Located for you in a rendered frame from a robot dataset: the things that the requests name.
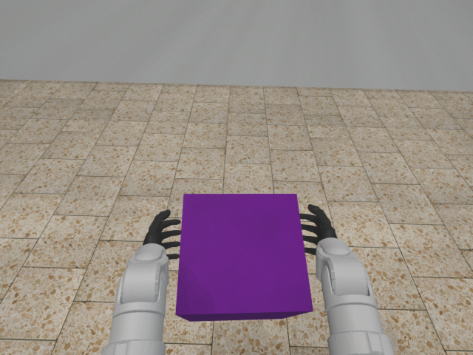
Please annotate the carton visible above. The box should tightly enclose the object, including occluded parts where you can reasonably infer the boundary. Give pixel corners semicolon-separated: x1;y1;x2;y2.
175;194;313;322

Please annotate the left robot forearm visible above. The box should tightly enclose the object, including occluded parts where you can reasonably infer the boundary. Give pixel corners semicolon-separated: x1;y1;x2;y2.
101;243;169;355

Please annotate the left robot hand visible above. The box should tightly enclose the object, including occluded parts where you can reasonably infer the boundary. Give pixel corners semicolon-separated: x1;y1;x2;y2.
143;209;181;260

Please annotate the right robot forearm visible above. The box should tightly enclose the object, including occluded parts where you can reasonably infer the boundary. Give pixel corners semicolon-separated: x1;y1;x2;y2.
316;237;395;355

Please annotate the right robot hand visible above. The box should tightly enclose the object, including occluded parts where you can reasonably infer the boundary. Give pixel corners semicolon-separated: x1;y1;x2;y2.
299;204;338;255

